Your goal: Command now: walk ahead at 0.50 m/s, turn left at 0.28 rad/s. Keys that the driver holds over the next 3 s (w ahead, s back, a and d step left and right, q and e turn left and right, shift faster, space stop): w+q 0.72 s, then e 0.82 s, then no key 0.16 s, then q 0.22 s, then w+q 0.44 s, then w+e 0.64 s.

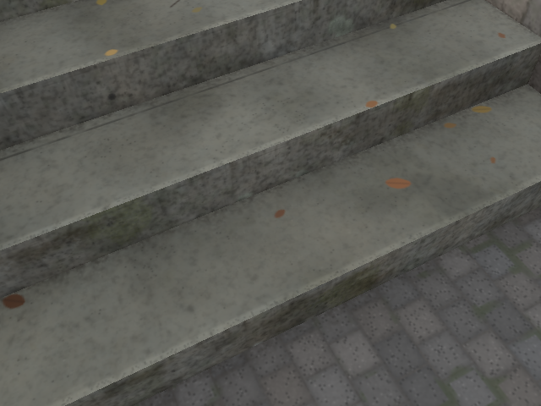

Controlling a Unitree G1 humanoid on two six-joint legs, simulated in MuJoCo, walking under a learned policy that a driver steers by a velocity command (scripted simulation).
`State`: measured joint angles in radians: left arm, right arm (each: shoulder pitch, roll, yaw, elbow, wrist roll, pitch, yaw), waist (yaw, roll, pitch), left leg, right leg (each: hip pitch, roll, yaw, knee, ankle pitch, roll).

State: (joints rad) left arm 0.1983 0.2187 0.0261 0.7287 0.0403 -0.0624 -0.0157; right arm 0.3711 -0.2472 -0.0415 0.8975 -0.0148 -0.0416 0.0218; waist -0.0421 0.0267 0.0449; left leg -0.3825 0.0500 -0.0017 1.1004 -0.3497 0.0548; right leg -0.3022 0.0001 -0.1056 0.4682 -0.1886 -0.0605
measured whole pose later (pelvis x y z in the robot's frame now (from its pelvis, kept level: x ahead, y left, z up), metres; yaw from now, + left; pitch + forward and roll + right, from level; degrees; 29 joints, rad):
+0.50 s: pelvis +0.24 +0.07 -0.01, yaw +17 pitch +1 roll +0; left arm 0.27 0.24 0.04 0.86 0.03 -0.07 0.00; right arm 0.15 -0.27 -0.07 0.81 -0.02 -0.03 0.02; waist 0.02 -0.01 0.07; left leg -0.37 -0.09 0.06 0.54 -0.19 0.12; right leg -0.32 -0.07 -0.06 1.17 -0.37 0.00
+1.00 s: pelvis +0.46 +0.10 +0.00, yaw +25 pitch +4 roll -1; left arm 0.00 0.18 -0.01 0.58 0.04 0.00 0.04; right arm 0.43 -0.26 -0.03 0.95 -0.04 -0.06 -0.04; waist -0.05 0.06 0.05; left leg 0.09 -0.03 -0.13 0.18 -0.32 0.06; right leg -1.22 0.03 0.00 1.91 -0.83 -0.09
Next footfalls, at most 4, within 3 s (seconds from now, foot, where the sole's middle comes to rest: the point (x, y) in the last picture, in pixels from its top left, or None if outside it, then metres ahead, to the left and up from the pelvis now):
0.38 left None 0.32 0.14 -0.78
1.10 right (247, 270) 0.75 0.09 -0.62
2.24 left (83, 177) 0.95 0.48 -0.46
2.80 right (109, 32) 1.32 0.42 -0.30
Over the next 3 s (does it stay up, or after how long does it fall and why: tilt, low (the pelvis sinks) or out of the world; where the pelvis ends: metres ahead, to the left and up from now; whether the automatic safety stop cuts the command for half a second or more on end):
stays up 1.25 0.48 0.43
